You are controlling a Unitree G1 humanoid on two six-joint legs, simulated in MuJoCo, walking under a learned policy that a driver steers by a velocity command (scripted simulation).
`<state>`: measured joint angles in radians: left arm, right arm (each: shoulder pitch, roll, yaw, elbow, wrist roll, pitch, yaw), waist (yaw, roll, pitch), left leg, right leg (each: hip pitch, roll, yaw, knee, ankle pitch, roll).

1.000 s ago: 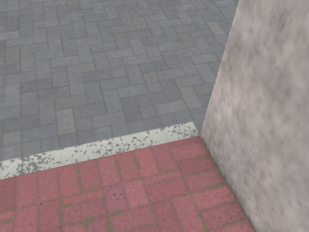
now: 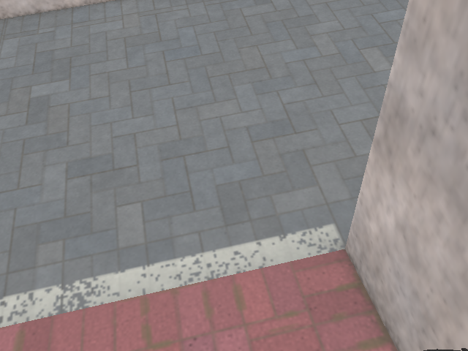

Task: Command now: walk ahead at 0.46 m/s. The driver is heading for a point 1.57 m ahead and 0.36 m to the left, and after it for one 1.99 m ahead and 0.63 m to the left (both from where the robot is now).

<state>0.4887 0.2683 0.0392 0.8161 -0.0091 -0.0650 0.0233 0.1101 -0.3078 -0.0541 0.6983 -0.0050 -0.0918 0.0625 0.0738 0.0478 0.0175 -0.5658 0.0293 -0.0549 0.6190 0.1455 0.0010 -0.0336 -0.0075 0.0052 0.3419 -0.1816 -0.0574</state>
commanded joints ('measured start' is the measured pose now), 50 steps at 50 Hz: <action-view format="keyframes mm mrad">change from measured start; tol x64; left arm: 1 12 174 46 -15 -12 -7 17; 50 -152 131 62 57 -12 -29 4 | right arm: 1 -121 -15 1 -86 0 -21 25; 50 106 47 -13 65 7 -28 -50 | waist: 1 -4 -179 74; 50 -49 -126 -3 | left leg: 1 108 -39 10 -122 217 19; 11 1042 300 -442 80 765 294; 13 867 331 -677 -290 -327 367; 34 618 94 -153 -7 319 159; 37 -50 -165 -70 823 -805 -2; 50 125 19 10 -40 224 -8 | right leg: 1 -173 -163 104 -70 116 -102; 8 -97 -166 118 419 479 -59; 12 -883 28 144 1344 -443 67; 32 -555 -33 19 65 319 -33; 37 463 -471 580 194 728 -403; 39 276 -391 631 -18 -64 -340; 50 -217 -116 54 -73 459 -125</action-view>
